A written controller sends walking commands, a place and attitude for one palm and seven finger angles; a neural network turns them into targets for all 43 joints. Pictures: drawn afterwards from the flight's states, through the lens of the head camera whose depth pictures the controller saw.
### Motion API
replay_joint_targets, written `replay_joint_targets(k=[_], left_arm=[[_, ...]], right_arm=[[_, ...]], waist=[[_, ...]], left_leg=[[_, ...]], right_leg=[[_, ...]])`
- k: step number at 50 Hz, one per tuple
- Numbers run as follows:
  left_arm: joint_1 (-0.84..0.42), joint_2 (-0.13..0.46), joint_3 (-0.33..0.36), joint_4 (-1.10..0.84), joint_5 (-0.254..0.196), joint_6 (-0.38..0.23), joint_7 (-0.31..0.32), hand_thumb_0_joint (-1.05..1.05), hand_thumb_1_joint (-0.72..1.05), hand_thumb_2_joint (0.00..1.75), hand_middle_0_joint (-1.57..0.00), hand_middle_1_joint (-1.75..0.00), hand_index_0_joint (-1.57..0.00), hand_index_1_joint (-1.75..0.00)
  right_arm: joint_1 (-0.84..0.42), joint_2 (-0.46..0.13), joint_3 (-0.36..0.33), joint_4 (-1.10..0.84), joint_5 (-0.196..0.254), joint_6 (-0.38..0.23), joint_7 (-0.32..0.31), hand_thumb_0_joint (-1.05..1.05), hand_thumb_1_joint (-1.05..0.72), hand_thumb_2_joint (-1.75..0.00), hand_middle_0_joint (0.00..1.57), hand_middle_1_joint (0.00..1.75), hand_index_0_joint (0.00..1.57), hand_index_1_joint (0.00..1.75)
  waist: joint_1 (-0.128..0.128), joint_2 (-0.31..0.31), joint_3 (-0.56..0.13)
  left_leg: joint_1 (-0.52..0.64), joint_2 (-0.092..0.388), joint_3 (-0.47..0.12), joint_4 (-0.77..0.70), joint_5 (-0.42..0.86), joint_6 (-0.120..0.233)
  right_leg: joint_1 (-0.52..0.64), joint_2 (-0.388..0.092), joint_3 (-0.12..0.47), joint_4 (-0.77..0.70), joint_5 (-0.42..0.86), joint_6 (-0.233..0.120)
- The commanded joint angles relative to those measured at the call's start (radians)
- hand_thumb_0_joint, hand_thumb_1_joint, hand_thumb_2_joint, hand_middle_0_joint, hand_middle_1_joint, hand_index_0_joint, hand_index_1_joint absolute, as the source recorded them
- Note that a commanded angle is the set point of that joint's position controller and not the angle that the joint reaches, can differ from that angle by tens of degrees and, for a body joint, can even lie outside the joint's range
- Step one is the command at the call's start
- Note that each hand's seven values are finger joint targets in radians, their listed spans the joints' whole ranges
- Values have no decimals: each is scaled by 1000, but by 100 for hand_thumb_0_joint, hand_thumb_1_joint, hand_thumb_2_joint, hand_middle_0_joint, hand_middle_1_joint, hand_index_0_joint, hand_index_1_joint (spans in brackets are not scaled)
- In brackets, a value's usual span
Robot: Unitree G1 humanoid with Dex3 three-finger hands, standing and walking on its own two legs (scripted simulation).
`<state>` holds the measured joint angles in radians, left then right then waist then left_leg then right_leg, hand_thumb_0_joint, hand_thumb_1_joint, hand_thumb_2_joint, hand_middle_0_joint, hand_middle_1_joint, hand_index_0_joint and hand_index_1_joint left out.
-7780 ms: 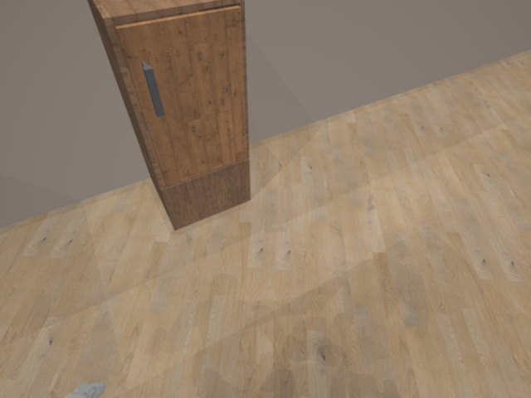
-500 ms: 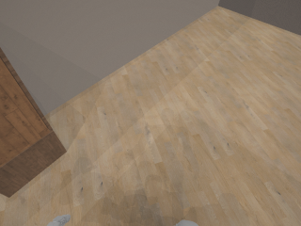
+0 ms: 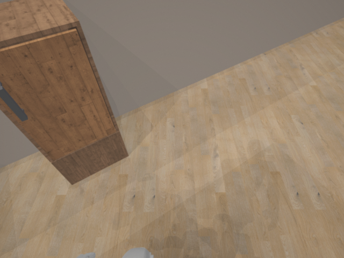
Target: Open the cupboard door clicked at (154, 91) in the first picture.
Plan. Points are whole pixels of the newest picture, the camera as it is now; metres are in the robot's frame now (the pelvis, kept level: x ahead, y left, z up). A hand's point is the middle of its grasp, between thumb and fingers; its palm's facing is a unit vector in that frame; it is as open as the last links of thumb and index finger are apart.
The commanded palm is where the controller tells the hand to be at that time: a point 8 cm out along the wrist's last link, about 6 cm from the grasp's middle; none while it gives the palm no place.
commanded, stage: turn to face it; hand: left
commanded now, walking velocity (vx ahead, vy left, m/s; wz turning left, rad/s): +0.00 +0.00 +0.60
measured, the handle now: (12, 101) +0.63 +0.62 -0.04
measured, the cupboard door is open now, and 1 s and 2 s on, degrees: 0 0 0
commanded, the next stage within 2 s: take the last steps up to it in 0.82 s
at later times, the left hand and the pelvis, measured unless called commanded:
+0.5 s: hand out of the picture +0.03 +0.28 -0.15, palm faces +0.32 -0.91 -0.27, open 7.4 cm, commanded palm none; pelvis -0.01 +0.04 +0.00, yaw +17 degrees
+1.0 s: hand out of the picture -0.12 +0.22 -0.18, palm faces +0.55 -0.80 -0.23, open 7.4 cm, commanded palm none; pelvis -0.04 +0.03 -0.01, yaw +31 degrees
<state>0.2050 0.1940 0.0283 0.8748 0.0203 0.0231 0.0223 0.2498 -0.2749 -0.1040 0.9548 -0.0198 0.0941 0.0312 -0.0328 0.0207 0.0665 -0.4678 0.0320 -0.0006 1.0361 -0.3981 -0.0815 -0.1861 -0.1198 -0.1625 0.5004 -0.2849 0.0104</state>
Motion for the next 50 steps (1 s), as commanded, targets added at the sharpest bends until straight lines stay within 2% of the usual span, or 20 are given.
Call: replay_joint_targets(k=[1, 4, 6, 8, 9, 14, 22, 27, 28, 29, 30, 31, 34, 36, 42, 45, 47, 48, 49, 50], left_arm=[[59, 249, 70, -43, 11, -19, 8, 0, 90, 90, -20, -30, -20, -30], [66, 267, 80, -34, 9, -12, 5, 0, 90, 90, -20, -30, -20, -30], [51, 248, 79, -34, -5, -2, 1, 0, 90, 90, -20, -30, -20, -30], [9, 142, 49, -109, -6, 4, -8, 0, 90, 90, -20, -30, -20, -30], [-63, 161, 52, -107, -1, 14, 4, 0, 90, 90, -20, -30, -20, -30], [-18, 162, 61, -47, -5, 8, -14, 0, 90, 90, -20, -30, -20, -30], [-62, 147, 51, -86, -10, 4, -5, 0, 90, 90, -20, -30, -20, -30], [46, 148, 52, -72, -16, -16, 2, 0, 90, 90, -20, -30, -20, -30], [88, 175, 58, -66, -12, -25, 6, 0, 90, 90, -20, -30, -20, -30], [108, 257, 75, -66, 5, -36, 14, 0, 90, 90, -20, -30, -20, -30], [94, 308, 77, -78, 8, -30, 12, 0, 90, 90, -20, -30, -20, -30], [66, 276, 84, -85, 0, -29, 18, 0, 90, 90, -20, -30, -20, -30], [-66, 191, 54, -103, 2, -29, 12, 0, 90, 90, -20, -30, -20, -30], [-57, 177, 51, -90, 5, -32, 14, 0, 90, 90, -20, -30, -20, -30], [92, 226, 67, -7, 15, -28, 11, 0, 90, 90, -20, -30, -20, -30], [97, 239, 71, 17, 13, -23, 10, 0, 90, 90, -20, -30, -20, -30], [79, 212, 65, 37, 2, -17, 10, 0, 90, 90, -20, -30, -20, -30], [74, 172, 54, 36, -10, -11, 7, 0, 90, 90, -20, -30, -20, -30], [78, 104, 39, 13, -14, -6, -2, 0, 90, 90, -20, -30, -20, -30], [31, 97, 29, -3, -1, -4, -7, 0, 90, 90, -20, -30, -20, -30]], right_arm=[[-139, -41, 14, -121, 8, -42, 4, 0, -90, -90, 20, 30, 20, 30], [-105, -46, 19, -118, 11, -56, -2, 0, -90, -90, 20, 30, 20, 30], [-19, -96, 8, -100, 8, -69, -2, 0, -90, -90, 20, 30, 20, 30], [97, -290, -36, -82, 6, -77, -14, 0, -90, -90, 20, 30, 20, 30], [136, -263, -33, -53, 5, -80, -26, 0, -90, -90, 20, 30, 20, 30], [-75, -165, 4, -112, 0, -86, -39, 0, -90, -90, 20, 30, 20, 30], [-54, -169, -9, -116, -4, -72, -34, 0, -90, -90, 20, 30, 20, 30], [-98, -150, -12, -129, 0, -64, -31, 0, -90, -90, 20, 30, 20, 30], [-100, -126, -10, -135, 7, -64, -28, 0, -90, -90, 20, 30, 20, 30], [-71, -58, 1, -148, 15, -65, -22, 0, -90, -90, 20, 30, 20, 30], [-76, -50, 0, -168, 9, -63, -23, 0, -90, -90, 20, 30, 20, 30], [-80, -89, -11, -158, -1, -47, -24, 0, -90, -90, 20, 30, 20, 30], [-45, -67, -7, -96, -6, -33, -5, 0, -90, -90, 20, 30, 20, 30], [-22, -51, 0, -80, -2, -31, -2, 0, -90, -90, 20, 30, 20, 30], [-118, -11, 27, -77, 8, -47, -11, 0, -90, -90, 20, 30, 20, 30], [-78, -3, 37, -58, 15, -59, -21, 0, -90, -90, 20, 30, 20, 30], [1, -1, 44, -23, 11, -72, -27, 0, -90, -90, 20, 30, 20, 30], [43, -41, 40, -8, 7, -86, -27, 0, -90, -90, 20, 30, 20, 30], [69, -131, 22, -6, -8, -93, -30, 0, -90, -90, 20, 30, 20, 30], [78, -178, 14, -7, -9, -87, -32, 0, -90, -90, 20, 30, 20, 30]], waist=[[77, -249, -55], [64, -265, -110], [9, -145, -156], [-55, 295, -205], [-83, 240, -217], [12, 136, -98], [-5, 138, -104], [50, 134, -119], [71, 68, -129], [74, -177, -144], [74, -293, -115], [71, -288, -105], [6, -154, -13], [8, -197, -27], [89, -216, -63], [73, -232, -109], [31, -211, -129], [8, -75, -147], [-4, 210, -128], [-26, 262, -79]], left_leg=[[2, -12, 74, -202, -67, 6], [110, -32, 113, -382, -11, 23], [325, -8, 75, -630, 224, 48], [556, 395, -407, -657, 860, 271], [505, 373, -386, -647, 788, 287], [338, 187, -212, -677, 610, 221], [332, 182, -338, -667, 535, 258], [182, 120, -362, -573, 533, 210], [100, 76, -334, -504, 415, 167], [-76, -50, -195, -306, 120, 91], [-125, -123, -84, -82, -190, 51], [-90, -70, -128, 64, -181, 58], [-56, -28, -75, 201, 3, 45], [-34, -22, -45, 153, 28, 31], [41, -26, 34, -198, -88, 25], [131, -40, 69, -353, -57, 34], [308, -35, 75, -575, 112, 47], [432, 27, 5, -686, 160, 65], [491, 253, -292, -774, 103, 149], [413, 360, -418, -854, -48, 232]], right_leg=[[97, -242, 117, -116, 394, -134], [113, -243, 73, -20, 499, -104], [2, -210, -2, 164, 387, -22], [-428, -20, 21, 544, -416, 91], [-424, -21, 120, 637, -376, 76], [-370, -3, 141, 638, -124, 88], [-288, 55, 152, 386, -153, 87], [-16, 100, 124, 41, 9, 66], [99, 56, 159, -95, 87, 58], [219, -173, 396, -206, 87, -15], [123, -372, 554, -243, 151, -135], [6, -367, 538, -265, 63, -170], [-118, -203, 303, -240, -5, -123], [-91, -180, 229, -233, 41, -109], [58, -213, 207, -163, 298, -154], [76, -214, 184, -99, 426, -144], [-17, -180, 137, -39, 296, -75], [-123, -124, 92, 49, 93, -22], [-330, -2, 14, 229, -173, 39], [-389, 31, 43, 370, -304, 37]])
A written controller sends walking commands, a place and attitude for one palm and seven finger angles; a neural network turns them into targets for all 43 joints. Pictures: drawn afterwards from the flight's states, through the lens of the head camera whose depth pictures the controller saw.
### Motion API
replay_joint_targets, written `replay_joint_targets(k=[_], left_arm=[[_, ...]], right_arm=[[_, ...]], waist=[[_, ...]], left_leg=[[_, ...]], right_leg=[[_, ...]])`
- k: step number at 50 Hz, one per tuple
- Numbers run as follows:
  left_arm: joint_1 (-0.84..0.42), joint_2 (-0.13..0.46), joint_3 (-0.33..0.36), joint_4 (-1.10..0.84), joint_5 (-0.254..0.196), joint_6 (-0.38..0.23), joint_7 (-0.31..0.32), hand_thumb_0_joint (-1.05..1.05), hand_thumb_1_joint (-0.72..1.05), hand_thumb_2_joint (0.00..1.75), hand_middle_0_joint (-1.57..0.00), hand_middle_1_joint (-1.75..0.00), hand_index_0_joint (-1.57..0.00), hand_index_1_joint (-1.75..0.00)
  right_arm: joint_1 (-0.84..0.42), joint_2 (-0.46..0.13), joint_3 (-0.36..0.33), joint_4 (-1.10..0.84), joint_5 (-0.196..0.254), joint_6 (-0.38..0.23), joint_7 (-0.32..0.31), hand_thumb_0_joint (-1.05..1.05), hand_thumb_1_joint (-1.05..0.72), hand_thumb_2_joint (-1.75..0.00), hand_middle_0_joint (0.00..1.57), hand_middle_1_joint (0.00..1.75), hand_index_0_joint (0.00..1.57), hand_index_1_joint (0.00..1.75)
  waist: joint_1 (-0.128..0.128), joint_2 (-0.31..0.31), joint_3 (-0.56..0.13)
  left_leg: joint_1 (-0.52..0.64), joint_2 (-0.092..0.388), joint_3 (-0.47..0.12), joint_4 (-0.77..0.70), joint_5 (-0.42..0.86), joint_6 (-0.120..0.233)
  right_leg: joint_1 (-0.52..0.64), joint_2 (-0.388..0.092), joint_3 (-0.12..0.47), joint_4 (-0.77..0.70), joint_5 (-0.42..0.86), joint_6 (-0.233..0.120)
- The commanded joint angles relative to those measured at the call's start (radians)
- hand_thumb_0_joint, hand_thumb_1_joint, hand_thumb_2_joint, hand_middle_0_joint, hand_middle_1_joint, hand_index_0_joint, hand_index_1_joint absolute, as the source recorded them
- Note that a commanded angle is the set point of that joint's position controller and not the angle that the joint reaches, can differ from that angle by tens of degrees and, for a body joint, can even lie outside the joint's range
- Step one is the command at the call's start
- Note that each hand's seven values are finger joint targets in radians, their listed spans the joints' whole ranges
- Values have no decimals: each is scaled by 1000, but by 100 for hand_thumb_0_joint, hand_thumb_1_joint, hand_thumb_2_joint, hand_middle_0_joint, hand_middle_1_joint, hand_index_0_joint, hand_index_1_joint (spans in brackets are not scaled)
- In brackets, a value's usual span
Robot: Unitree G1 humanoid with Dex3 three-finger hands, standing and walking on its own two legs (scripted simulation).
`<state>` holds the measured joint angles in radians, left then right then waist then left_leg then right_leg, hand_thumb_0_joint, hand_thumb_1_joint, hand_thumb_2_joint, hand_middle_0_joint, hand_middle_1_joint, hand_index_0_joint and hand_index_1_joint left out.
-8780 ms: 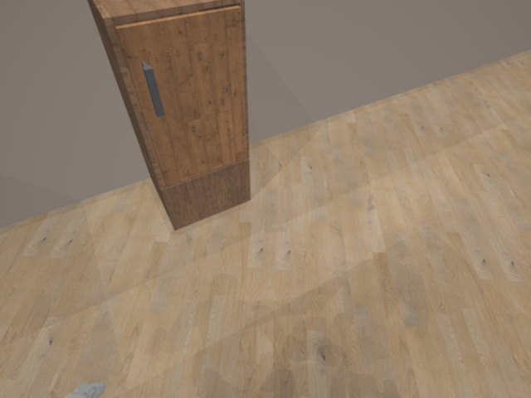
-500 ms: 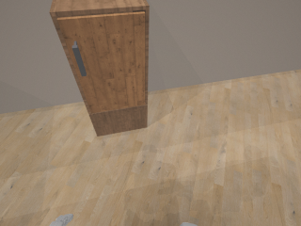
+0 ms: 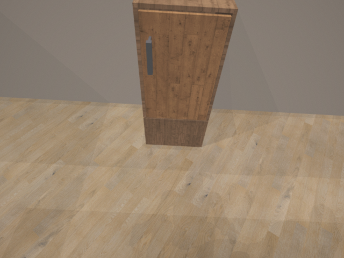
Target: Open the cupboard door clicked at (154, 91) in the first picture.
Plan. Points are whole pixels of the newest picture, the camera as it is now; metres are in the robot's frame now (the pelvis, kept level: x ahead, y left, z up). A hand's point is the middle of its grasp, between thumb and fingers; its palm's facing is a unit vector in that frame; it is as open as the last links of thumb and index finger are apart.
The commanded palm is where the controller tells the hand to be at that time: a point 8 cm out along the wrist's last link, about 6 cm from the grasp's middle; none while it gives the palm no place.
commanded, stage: take the last steps up to it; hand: left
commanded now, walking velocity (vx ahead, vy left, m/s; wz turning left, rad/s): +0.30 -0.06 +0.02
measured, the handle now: (150, 56) +0.88 +0.17 -0.02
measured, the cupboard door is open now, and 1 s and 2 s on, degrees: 0 0 0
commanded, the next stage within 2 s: come to a stop and stand still in 1.00 s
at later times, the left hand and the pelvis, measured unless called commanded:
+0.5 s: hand (123, 246) +0.17 +0.14 -0.16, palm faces -0.03 -0.98 -0.20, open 7.4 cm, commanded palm none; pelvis +0.09 -0.04 +0.00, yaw -1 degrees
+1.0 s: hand (135, 249) +0.17 +0.11 -0.18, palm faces +0.13 -0.98 -0.12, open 7.4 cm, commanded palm none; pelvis +0.25 -0.04 +0.00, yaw +1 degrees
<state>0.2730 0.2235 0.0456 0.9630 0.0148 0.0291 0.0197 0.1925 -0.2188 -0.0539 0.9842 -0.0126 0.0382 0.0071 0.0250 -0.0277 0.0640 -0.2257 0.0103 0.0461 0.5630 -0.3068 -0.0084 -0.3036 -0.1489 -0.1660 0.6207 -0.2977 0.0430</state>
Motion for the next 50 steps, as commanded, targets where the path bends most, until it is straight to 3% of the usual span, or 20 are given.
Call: replay_joint_targets(k=[1, 3, 6, 13, 19, 22, 23, 24, 25, 26, 27, 29, 32, 43, 45, 46, 47, 48, 49, 50], left_arm=[[-94, 79, 14, -87, 14, -3, -3, 0, 90, 90, -20, -30, -20, -30], [-78, 77, 15, -38, 17, -15, -25, 0, 90, 90, -20, -30, -20, -30], [-10, 61, 7, 24, 13, -28, -38, 0, 90, 90, -20, -30, -20, -30], [-80, 35, 7, 16, 10, -26, -41, 0, 90, 90, -20, -30, -20, -30], [-161, 5, 8, -1, 5, -43, -50, 0, 90, 90, -20, -30, -20, -30], [-52, 13, 20, 43, 5, -59, -48, 0, 90, 90, -20, -30, -20, -30], [70, 47, 29, 81, 7, -69, -44, 0, 90, 90, -20, -30, -20, -30], [203, 127, 46, 126, 14, -82, -33, 0, 90, 90, -20, -30, -20, -30], [305, 215, 62, 145, 6, -84, -22, 0, 90, 90, -20, -30, -20, -30], [287, 202, 60, 142, -4, -82, -12, 0, 90, 90, -20, -30, -20, -30], [187, 169, 53, 116, -1, -78, -9, 0, 90, 90, -20, -30, -20, -30], [53, 75, 27, 80, 3, -81, -1, 0, 90, 90, -20, -30, -20, -30], [20, 20, 14, 72, 10, -95, 1, 0, 90, 90, -20, -30, -20, -30], [138, 63, 16, 132, 11, -106, -7, 0, 90, 90, -20, -30, -20, -30], [143, 62, 16, 140, 7, -98, -6, 0, 90, 90, -20, -30, -20, -30], [131, 57, 16, 142, 4, -94, -7, 0, 90, 90, -20, -30, -20, -30], [148, 25, 9, 133, 0, -91, -10, 0, 90, 90, -20, -30, -20, -30], [171, -25, -1, 113, -7, -91, -17, 0, 90, 90, -20, -30, -20, -30], [125, -9, -5, 84, 0, -93, -14, 0, 90, 90, -20, -30, -20, -30], [79, -7, -1, 84, 1, -86, -13, 0, 90, 90, -20, -30, -20, -30]], right_arm=[[143, -223, -37, -25, -19, -36, -18, 0, -90, -90, 20, 30, 20, 30], [101, -138, -8, -15, -16, -48, -30, 0, -90, -90, 20, 30, 20, 30], [125, -106, -1, 5, -5, -75, -36, 0, -90, -90, 20, 30, 20, 30], [226, -97, -11, 57, -7, -91, -43, 0, -90, -90, 20, 30, 20, 30], [248, -103, -19, 95, -20, -88, -41, 0, -90, -90, 20, 30, 20, 30], [233, -93, -16, 108, -20, -84, -39, 0, -90, -90, 20, 30, 20, 30], [227, -83, -14, 108, -15, -87, -36, 0, -90, -90, 20, 30, 20, 30], [231, -34, -5, 98, -3, -94, -26, 0, -90, -90, 20, 30, 20, 30], [197, 4, 7, 49, 3, -95, -22, 0, -90, -90, 20, 30, 20, 30], [147, -36, -1, 31, 3, -83, -21, 0, -90, -90, 20, 30, 20, 30], [100, -26, -11, 28, 0, -81, -17, 0, -90, -90, 20, 30, 20, 30], [108, -9, -15, 42, -14, -69, -6, 0, -90, -90, 20, 30, 20, 30], [198, 36, -14, 71, -22, -44, 2, 0, -90, -90, 20, 30, 20, 30], [-40, 20, 0, -22, -11, -77, 19, 0, -90, -90, 20, 30, 20, 30], [-3, 14, 3, -5, -12, -85, 13, 0, -90, -90, 20, 30, 20, 30], [75, -8, -2, 21, -14, -92, 7, 0, -90, -90, 20, 30, 20, 30], [184, -65, -12, 53, -20, -101, -4, 0, -90, -90, 20, 30, 20, 30], [287, -167, -34, 73, -25, -102, -16, 0, -90, -90, 20, 30, 20, 30], [320, -185, -34, 87, -15, -90, -25, 0, -90, -90, 20, 30, 20, 30], [271, -164, -30, 79, -11, -90, -33, 0, -90, -90, 20, 30, 20, 30]], waist=[[-100, 334, -27], [-61, 220, 83], [-44, 168, 31], [-65, 136, 57], [-81, 183, 69], [-22, 126, 25], [34, 60, -33], [88, -106, -120], [109, -283, -152], [112, -232, -139], [86, -168, -42], [12, -52, 29], [-50, -79, 21], [0, -69, 42], [-22, -40, 25], [-60, 2, -8], [-99, 123, -79], [-117, 321, -161], [-130, 295, -174], [-122, 254, -141]], left_leg=[[98, 371, -481, -424, -291, 174], [48, 286, -376, -435, -269, 150], [131, 233, -246, -412, -31, 141], [208, 290, -229, -413, 92, 186], [134, 284, -181, -351, 169, 167], [31, 237, -139, -217, 174, 120], [-23, 179, -83, -63, 185, 88], [-198, 99, 20, 188, 66, 44], [-392, 7, 50, 462, -299, 25], [-410, 47, -42, 608, -293, 38], [-456, 87, -62, 683, -202, 40], [-390, 129, -51, 650, -60, 24], [-281, 123, -10, 538, 23, 1], [-238, 92, 48, 103, 58, 8], [-102, 59, 83, 2, 94, 15], [43, 42, 88, -65, 129, 21], [242, 123, -23, -127, 183, 59], [401, 356, -326, -198, 289, 156], [397, 433, -419, -260, 304, 219], [324, 432, -394, -278, 290, 226]], right_leg=[[-298, 52, 110, 355, -268, -4], [-327, 45, 139, 432, -110, -12], [-301, 47, 124, 431, -13, 0], [-353, 20, 129, 321, 17, 18], [-189, 47, 72, 69, -14, 1], [70, 102, 24, -98, 77, -20], [240, 93, 50, -165, 95, -36], [455, -86, 256, -224, -13, -101], [533, -290, 586, -354, -5, -195], [425, -320, 650, -425, -146, -231], [299, -301, 624, -469, -334, -245], [110, -224, 429, -477, -255, -199], [12, -136, 225, -489, -87, -167], [180, -141, 187, -401, 199, -204], [158, -111, 159, -319, 257, -179], [103, -80, 121, -205, 284, -157], [-3, -10, 72, 15, 269, -115], [-193, 109, -17, 283, -87, -62], [-275, 127, 61, 452, -313, -64], [-313, 85, 108, 543, -275, -66]])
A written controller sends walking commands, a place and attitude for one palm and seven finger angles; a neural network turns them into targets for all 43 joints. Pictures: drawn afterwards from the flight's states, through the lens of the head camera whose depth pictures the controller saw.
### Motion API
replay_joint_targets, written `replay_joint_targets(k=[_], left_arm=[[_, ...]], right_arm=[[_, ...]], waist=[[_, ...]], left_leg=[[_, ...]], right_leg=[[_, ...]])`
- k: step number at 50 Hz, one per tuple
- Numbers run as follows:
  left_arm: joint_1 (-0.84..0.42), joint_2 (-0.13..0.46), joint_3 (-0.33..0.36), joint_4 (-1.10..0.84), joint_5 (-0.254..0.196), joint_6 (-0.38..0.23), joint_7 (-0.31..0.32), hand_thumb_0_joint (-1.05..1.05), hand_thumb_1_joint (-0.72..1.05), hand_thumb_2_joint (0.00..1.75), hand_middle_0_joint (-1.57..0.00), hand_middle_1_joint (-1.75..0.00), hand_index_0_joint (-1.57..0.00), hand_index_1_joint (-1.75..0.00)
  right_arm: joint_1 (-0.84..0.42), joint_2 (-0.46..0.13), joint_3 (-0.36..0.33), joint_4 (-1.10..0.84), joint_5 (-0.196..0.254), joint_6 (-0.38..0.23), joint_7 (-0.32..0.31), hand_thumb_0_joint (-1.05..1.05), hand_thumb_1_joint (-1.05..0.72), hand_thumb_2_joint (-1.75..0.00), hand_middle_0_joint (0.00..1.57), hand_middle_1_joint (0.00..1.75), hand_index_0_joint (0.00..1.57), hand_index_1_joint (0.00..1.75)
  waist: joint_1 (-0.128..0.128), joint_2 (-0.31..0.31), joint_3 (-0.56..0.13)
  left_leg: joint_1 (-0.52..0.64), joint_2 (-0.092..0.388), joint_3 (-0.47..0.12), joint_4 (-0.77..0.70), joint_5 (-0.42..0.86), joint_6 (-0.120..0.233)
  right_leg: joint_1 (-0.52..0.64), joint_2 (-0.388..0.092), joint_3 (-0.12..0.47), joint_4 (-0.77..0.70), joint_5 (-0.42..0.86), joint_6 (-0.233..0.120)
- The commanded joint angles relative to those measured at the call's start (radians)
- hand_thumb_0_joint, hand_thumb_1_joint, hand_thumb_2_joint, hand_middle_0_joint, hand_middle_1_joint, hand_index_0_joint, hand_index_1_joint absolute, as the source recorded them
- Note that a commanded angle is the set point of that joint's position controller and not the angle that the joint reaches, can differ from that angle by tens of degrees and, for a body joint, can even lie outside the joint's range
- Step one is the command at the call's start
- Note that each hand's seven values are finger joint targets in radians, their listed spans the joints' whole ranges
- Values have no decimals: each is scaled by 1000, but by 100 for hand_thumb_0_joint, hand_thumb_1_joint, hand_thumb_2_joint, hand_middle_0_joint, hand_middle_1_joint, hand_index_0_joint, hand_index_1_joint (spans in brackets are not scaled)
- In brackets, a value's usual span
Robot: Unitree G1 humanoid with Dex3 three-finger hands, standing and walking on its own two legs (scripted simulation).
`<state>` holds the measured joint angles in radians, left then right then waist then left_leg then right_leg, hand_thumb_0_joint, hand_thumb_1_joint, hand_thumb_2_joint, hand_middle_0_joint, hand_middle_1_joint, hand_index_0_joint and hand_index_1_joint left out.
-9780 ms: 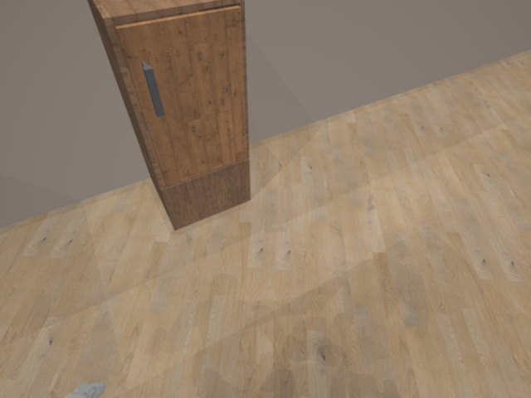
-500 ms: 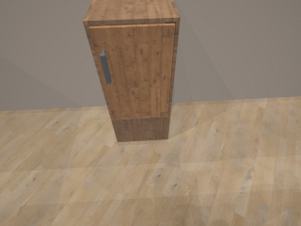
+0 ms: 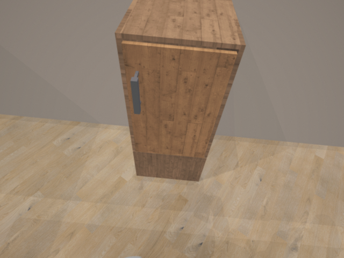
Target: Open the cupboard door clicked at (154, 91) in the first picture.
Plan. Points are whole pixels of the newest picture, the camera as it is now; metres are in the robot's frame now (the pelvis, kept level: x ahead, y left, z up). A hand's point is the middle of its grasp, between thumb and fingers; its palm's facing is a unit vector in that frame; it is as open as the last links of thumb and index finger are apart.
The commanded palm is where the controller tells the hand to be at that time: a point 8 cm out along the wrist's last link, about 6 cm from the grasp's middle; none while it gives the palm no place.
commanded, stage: come to a stop and stand still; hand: left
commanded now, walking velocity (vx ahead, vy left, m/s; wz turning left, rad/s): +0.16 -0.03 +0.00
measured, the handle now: (137, 93) +0.63 +0.20 -0.02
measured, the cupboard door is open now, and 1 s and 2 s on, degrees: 0 0 0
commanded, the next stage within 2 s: look again from close up in 1.28 s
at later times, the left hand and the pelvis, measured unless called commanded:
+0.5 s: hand (117, 248) +0.16 +0.15 -0.15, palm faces +0.05 -0.96 -0.27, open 7.3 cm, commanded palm none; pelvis +0.08 -0.03 +0.01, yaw +2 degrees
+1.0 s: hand out of the picture +0.02 +0.22 -0.16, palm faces +0.12 -0.96 -0.26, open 7.4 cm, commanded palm none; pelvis +0.03 +0.02 +0.00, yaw +3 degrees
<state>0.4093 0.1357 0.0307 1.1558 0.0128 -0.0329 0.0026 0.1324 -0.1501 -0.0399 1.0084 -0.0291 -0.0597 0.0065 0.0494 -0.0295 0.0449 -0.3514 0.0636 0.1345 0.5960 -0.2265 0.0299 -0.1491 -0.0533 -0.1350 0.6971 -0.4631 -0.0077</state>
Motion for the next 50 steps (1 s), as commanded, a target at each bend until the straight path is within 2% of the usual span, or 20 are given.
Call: replay_joint_targets(k=[1, 5, 9, 13, 14, 16, 17, 18, 21, 29, 30, 31, 32, 33, 34, 35, 37, 41, 45, 50], left_arm=[[-91, 94, 18, -106, 3, -20, 0, 0, 90, 90, -20, -30, -20, -30], [-38, 31, 18, -80, 13, 11, -5, 0, 90, 90, -20, -30, -20, -30], [-42, 12, 0, -80, 4, 28, 12, 0, 90, 90, -20, -30, -20, -30], [-27, 101, 13, -85, 8, 30, 21, 0, 90, 90, -20, -30, -20, -30], [-32, 154, 23, -95, 12, 27, 25, 0, 90, 90, -20, -30, -20, -30], [-71, 235, 38, -120, 13, 25, 27, 0, 90, 90, -20, -30, -20, -30], [-56, 252, 45, -122, 9, 21, 30, 0, 90, 90, -20, -30, -20, -30], [-66, 240, 46, -128, 9, 26, 36, 0, 90, 90, -20, -30, -20, -30], [-169, 229, 58, -176, 13, 40, 51, 0, 90, 90, -20, -30, -20, -30], [-217, 246, 67, -220, 26, 50, 41, 0, 90, 90, -20, -30, -20, -30], [-208, 276, 55, -250, 25, 33, 85, 0, 90, 90, -20, -30, -20, -30], [-218, 277, 51, -262, 12, 36, 84, 0, 90, 90, -20, -30, -20, -30], [-189, 219, 40, -273, 1, 48, 81, 0, 90, 90, -20, -30, -20, -30], [-180, 165, 31, -279, -5, 66, 67, 0, 90, 90, -20, -30, -20, -30], [-169, 134, 27, -289, -4, 75, 54, 0, 90, 90, -20, -30, -20, -30], [-172, 129, 28, -300, 1, 80, 43, 0, 90, 90, -20, -30, -20, -30], [-185, 143, 25, -305, 13, 83, 28, 0, 90, 90, -20, -30, -20, -30], [-92, 152, 19, -292, 12, 62, 17, 0, 90, 90, -20, -30, -20, -30], [-81, 184, 18, -297, 16, 54, 18, 0, 90, 90, -20, -30, -20, -30], [-64, 171, 20, -288, 14, 44, 21, 0, 90, 90, -20, -30, -20, -30]], right_arm=[[255, -188, -34, 33, 10, 7, -33, 0, -90, -90, 20, 30, 20, 30], [160, -104, -16, 13, 7, -5, -36, 0, -90, -90, 20, 30, 20, 30], [120, -113, -3, 16, 8, 4, -45, 0, -90, -90, 20, 30, 20, 30], [98, -120, -17, 32, 18, 35, -45, 0, -90, -90, 20, 30, 20, 30], [114, -103, -20, 29, 21, 43, -42, 0, -90, -90, 20, 30, 20, 30], [177, -68, -25, 30, 26, 71, -33, 0, -90, -90, 20, 30, 20, 30], [168, -67, -28, 23, 24, 87, -38, 0, -90, -90, 20, 30, 20, 30], [140, -86, -32, 14, 24, 94, -41, 0, -90, -90, 20, 30, 20, 30], [139, -92, -38, 13, 26, 102, -36, 0, -90, -90, 20, 30, 20, 30], [131, -80, -29, -29, 20, 100, -16, 0, -90, -90, 20, 30, 20, 30], [199, -140, -42, -100, 33, 69, -18, 0, -90, -90, 20, 30, 20, 30], [191, -111, -32, -114, 38, 62, -18, 0, -90, -90, 20, 30, 20, 30], [198, -107, -23, -135, 22, 54, -21, 0, -90, -90, 20, 30, 20, 30], [158, -177, -33, -154, 8, 59, -23, 0, -90, -90, 20, 30, 20, 30], [109, -219, -41, -196, -2, 72, -24, 0, -90, -90, 20, 30, 20, 30], [70, -217, -40, -223, -5, 81, -23, 0, -90, -90, 20, 30, 20, 30], [41, -190, -30, -231, -2, 78, -20, 0, -90, -90, 20, 30, 20, 30], [49, -182, -24, -237, 5, 70, -16, 0, -90, -90, 20, 30, 20, 30], [115, -181, -27, -219, 7, 77, -12, 0, -90, -90, 20, 30, 20, 30], [179, -165, -25, -182, 5, 71, -15, 0, -90, -90, 20, 30, 20, 30]], waist=[[-117, 193, -45], [-50, 137, -9], [-32, 130, -35], [-5, 126, -13], [-11, 60, -21], [-39, -115, -45], [-16, -230, -98], [3, -219, -108], [-20, -108, -130], [-22, -180, -127], [-98, -108, -335], [-92, -66, -301], [-80, 25, -265], [-55, 179, -175], [-35, 238, -75], [-30, 142, 10], [-37, 212, 112], [-20, 124, 57], [-48, 5, 85], [-70, 12, 55]], left_leg=[[335, 349, -415, -329, 196, 175], [143, 237, -190, -371, 226, 125], [150, 201, -105, -280, 575, 110], [119, 139, -80, -164, 384, 30], [74, 86, -64, -110, 228, -7], [33, -26, -21, 64, -109, -52], [29, -44, -38, 225, -347, -60], [-1, -44, -105, 356, -407, -54], [-89, -41, -164, 526, -333, -64], [21, -55, -101, 208, -242, -71], [12, -79, -46, 115, -296, -89], [74, -56, -35, -78, -133, -76], [117, -44, -81, -221, 23, -53], [135, 82, -211, -220, 140, -6], [18, 192, -297, -235, 115, 64], [-104, 178, -281, -262, -98, 83], [-201, 115, -262, -306, -242, 57], [-148, 64, -218, -269, -297, 45], [-95, -1, -197, -209, -406, 25], [-12, -3, -214, -202, -362, 31]], right_leg=[[-464, -53, 99, 483, -40, -7], [-320, -70, 82, 336, 88, 23], [-184, -41, 65, 52, 186, 45], [-46, -45, 57, -218, 437, 42], [-4, -103, 142, -224, 644, 19], [-5, -288, 285, -241, 981, -108], [3, -349, 338, -291, 1095, -177], [-1, -368, 360, -299, 1115, -216], [51, -335, 270, -271, 1025, -215], [-32, -260, 246, -348, 557, -164], [210, -291, 330, -186, 1037, -154], [177, -281, 233, -111, 957, -127], [84, -187, 162, -16, 703, -78], [-90, -93, 85, -19, 337, -19], [-161, -35, 55, -39, 95, 2], [-142, -4, 46, -35, 96, 0], [-149, 20, 63, 6, 146, -3], [-92, 29, 100, -76, 231, -3], [-202, 11, 211, -219, 30, -11], [-273, 18, 267, -255, -4, -18]])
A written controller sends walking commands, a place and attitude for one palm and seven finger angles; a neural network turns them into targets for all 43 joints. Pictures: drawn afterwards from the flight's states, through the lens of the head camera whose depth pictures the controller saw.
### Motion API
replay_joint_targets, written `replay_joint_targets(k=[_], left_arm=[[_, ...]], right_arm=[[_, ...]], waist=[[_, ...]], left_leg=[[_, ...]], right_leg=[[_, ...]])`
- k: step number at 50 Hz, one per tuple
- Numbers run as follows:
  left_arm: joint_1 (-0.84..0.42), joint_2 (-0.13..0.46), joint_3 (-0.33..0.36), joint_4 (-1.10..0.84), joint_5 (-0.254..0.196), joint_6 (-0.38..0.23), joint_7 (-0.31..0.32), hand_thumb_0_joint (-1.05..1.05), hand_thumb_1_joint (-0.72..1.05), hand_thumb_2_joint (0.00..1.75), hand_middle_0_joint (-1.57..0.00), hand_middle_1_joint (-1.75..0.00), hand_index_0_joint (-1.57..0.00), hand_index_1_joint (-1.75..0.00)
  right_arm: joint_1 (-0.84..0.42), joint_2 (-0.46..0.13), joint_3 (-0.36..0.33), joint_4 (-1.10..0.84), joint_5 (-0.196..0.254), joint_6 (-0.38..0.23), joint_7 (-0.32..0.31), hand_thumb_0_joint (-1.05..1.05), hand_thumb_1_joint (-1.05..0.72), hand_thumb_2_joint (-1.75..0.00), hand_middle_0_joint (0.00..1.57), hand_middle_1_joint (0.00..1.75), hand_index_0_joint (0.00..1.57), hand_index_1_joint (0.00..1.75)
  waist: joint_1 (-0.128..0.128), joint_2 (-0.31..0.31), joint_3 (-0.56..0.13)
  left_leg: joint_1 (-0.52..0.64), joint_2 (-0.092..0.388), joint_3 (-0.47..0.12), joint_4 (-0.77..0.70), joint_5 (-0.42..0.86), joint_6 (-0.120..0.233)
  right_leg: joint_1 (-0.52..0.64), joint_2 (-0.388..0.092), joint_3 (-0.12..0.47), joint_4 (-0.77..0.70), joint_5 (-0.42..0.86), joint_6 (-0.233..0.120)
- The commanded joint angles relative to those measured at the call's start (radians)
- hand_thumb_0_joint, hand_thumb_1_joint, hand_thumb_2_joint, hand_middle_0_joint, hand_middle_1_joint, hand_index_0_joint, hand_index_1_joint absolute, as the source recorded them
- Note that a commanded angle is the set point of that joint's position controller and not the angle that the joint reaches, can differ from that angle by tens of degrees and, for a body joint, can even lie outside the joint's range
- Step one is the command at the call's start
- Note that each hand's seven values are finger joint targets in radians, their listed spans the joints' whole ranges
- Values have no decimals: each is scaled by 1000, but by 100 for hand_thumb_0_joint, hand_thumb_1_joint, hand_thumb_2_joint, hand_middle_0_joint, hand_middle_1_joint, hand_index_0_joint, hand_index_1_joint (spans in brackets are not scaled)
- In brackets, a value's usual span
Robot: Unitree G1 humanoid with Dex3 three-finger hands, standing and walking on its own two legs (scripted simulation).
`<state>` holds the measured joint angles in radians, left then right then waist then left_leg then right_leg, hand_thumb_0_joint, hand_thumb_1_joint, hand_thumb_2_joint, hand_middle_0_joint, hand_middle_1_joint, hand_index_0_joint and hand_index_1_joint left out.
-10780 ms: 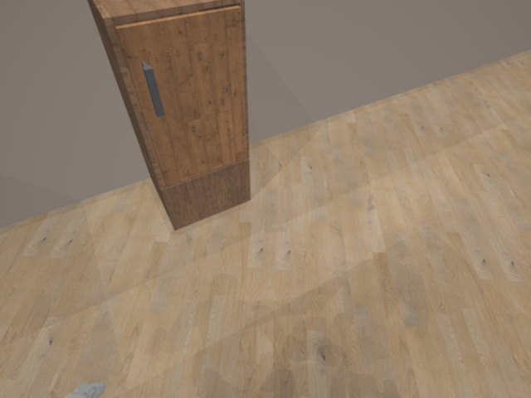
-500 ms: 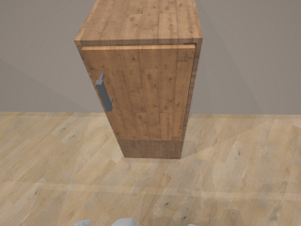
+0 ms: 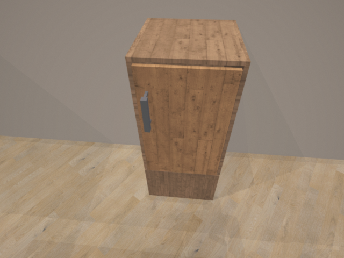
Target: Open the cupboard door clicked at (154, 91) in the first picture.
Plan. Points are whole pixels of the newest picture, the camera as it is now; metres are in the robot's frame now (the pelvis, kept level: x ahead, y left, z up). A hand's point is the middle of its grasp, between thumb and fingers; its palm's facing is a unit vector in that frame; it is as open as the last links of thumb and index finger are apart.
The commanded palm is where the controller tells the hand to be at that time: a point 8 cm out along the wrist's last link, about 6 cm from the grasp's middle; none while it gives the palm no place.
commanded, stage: come to a stop and stand still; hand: left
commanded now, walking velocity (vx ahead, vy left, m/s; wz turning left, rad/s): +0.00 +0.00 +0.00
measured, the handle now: (147, 112) +0.61 +0.15 -0.02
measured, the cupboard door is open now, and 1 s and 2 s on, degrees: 0 0 0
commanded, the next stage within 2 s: look again from close up in 0.28 s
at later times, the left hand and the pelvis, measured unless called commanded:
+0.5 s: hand out of the picture +0.03 +0.17 -0.16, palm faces +0.07 -0.98 -0.20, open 7.3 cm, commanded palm none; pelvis +0.01 -0.01 +0.01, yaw +1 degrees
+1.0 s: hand out of the picture +0.08 +0.16 -0.15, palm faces +0.13 -0.97 -0.20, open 7.3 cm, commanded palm +0.13 +0.21 -0.06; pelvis +0.04 -0.02 +0.01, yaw +2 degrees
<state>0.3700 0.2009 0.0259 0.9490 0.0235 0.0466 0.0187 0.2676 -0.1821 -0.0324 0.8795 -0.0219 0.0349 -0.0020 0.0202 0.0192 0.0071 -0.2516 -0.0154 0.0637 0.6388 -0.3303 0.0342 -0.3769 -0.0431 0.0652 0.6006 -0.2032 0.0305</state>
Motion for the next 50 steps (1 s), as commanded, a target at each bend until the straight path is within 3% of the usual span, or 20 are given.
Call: replay_joint_targets(k=[1, 5, 11, 20, 25, 33, 35, 37, 47, 48, 49, 50], left_arm=[[-18, 103, 24, -78, 4, -38, 6, 0, 90, 90, -20, -30, -20, -30], [6, 88, 20, -48, 0, -51, 6, 0, 90, 90, -20, -30, -20, -30], [15, 70, 17, -13, 0, -54, 8, 0, 90, 90, -20, -30, -20, -30], [7, 58, 17, 13, -2, -54, 9, 0, 90, 90, -20, -30, -20, -30], [-8, 57, 18, 9, -4, -59, 10, 0, 90, 90, -20, -30, -20, -30], [-27, 60, 14, 22, -10, -72, 15, 0, 90, 90, -20, -30, -20, -30], [-35, 63, 12, 27, -12, -73, 15, 0, 90, 90, -20, -30, -20, -30], [-40, 64, 12, 31, -11, -74, 17, 0, 90, 90, -20, -30, -20, -30], [-61, 72, 8, 40, -11, -70, 16, 0, 90, 90, -20, -30, -20, -30], [52, 94, 5, 92, -9, -76, 59, 0, 90, 90, -20, -30, -20, -30], [-822, 366, 193, -1476, -226, -298, 44, 0, 88, 89, -20, -32, -20, -32], [-249, 275, 193, -1162, -147, -244, 73, 0, 85, 88, -20, -33, -20, -33]], right_arm=[[47, -132, -31, -50, -1, -27, -8, 0, -90, -90, 20, 30, 20, 30], [59, -119, -25, -17, 3, -42, -12, 0, -90, -90, 20, 30, 20, 30], [74, -116, -20, 29, 4, -51, -15, 0, -90, -90, 20, 30, 20, 30], [102, -100, -14, 73, 2, -49, -19, 0, -90, -90, 20, 30, 20, 30], [121, -87, -12, 87, 2, -52, -21, 0, -90, -90, 20, 30, 20, 30], [119, -79, -3, 111, 10, -71, -26, 0, -90, -90, 20, 30, 20, 30], [118, -79, -2, 118, 11, -70, -27, 0, -90, -90, 20, 30, 20, 30], [113, -79, -1, 127, 11, -72, -28, 0, -90, -90, 20, 30, 20, 30], [85, -91, 0, 143, 10, -69, -29, 0, -90, -90, 20, 30, 20, 30], [-54, -126, -4, 80, 20, -71, -21, 0, -90, -90, 20, 30, 20, 30], [-64, -243, -7, -276, 72, -222, -63, 0, -90, -90, 20, 30, 20, 30], [-132, -162, -1, -221, 61, -313, -116, 0, -90, -90, 20, 30, 20, 30]], waist=[[-40, -30, 82], [-35, -51, 56], [-26, 12, 78], [-23, -24, 118], [-29, -52, 96], [-32, -40, 21], [-37, -56, 20], [-35, -32, 20], [-33, -30, 38], [33, -56, 12], [-106, 83, -477], [14, 188, -347]], left_leg=[[-108, 81, -154, -256, -243, 29], [-93, 76, -155, -249, -188, 24], [-130, 100, -187, -311, -213, 23], [-156, 86, -177, -305, -226, 16], [-119, 81, -162, -276, -160, 13], [-29, 87, -130, -249, 51, 1], [-11, 86, -121, -246, 69, -4], [-1, 93, -119, -251, 104, -5], [14, 100, -121, -275, 96, -8], [16, 134, -40, -119, 119, -30], [146, 1, -80, -261, 198, -18], [133, 9, -39, -250, 228, -18]], right_leg=[[-29, 11, 66, -152, -236, -57], [14, -2, 107, -175, -197, -65], [59, 9, 87, -151, -138, -62], [61, 2, 112, -179, -183, -64], [59, -9, 125, -194, -162, -66], [135, -24, 117, -175, 77, -69], [138, -27, 120, -178, 103, -70], [148, -25, 111, -170, 143, -70], [159, -20, 106, -185, 131, -67], [185, -70, 87, -128, 378, -52], [302, 13, -3, -86, 169, -55], [248, 55, -58, -34, 11, -89]])
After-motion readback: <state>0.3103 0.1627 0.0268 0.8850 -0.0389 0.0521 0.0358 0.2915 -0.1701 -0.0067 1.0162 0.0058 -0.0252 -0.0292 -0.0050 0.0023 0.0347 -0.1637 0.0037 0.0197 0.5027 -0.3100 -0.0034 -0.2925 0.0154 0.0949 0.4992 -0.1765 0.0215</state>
